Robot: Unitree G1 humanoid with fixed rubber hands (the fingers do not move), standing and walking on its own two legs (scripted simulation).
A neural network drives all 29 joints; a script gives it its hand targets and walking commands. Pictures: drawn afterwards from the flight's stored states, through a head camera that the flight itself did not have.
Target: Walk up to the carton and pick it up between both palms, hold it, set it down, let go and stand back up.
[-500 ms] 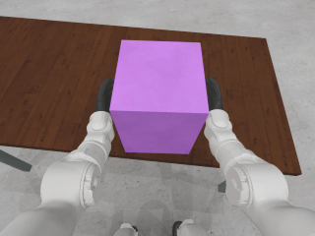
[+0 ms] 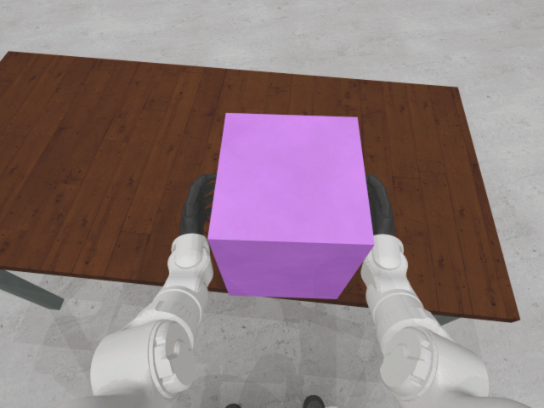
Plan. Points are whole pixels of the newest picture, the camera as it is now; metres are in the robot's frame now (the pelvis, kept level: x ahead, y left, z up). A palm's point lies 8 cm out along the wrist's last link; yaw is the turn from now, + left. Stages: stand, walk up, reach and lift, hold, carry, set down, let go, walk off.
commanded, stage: reach and lift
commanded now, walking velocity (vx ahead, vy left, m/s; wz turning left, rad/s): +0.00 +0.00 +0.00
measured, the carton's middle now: (286, 215) +0.41 -0.02 -0.03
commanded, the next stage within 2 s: none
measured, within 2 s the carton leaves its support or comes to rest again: leaves its support in 1.08 s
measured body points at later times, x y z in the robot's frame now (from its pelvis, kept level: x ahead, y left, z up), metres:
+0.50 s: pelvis +0.01 -0.01 +0.01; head +0.10 +0.01 +0.45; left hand +0.40 +0.13 -0.01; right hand +0.39 -0.17 +0.00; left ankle -0.01 +0.13 -0.73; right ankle +0.01 -0.13 -0.73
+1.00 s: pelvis +0.01 -0.01 +0.01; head +0.11 +0.01 +0.45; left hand +0.40 +0.13 -0.01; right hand +0.40 -0.16 +0.00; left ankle -0.01 +0.12 -0.73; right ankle +0.00 -0.13 -0.73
